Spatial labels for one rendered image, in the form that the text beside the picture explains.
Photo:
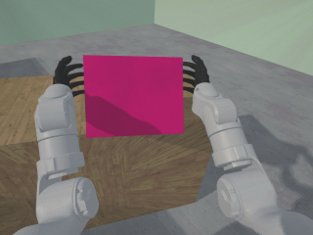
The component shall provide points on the robot right forearm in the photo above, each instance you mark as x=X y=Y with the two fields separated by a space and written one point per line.
x=224 y=130

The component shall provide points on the robot left hand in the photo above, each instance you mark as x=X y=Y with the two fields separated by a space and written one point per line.
x=62 y=76

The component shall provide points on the robot left upper arm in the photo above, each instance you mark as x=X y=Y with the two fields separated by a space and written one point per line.
x=64 y=208

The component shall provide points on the robot right hand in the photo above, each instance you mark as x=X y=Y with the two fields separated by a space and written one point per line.
x=200 y=74

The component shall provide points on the carton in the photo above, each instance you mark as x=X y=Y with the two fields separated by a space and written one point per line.
x=133 y=95

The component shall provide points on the pedestal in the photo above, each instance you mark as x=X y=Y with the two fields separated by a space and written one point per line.
x=133 y=175

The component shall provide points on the robot left forearm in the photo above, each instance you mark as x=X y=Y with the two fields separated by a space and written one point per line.
x=57 y=137

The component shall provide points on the robot right upper arm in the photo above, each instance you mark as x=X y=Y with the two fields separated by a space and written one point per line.
x=249 y=197

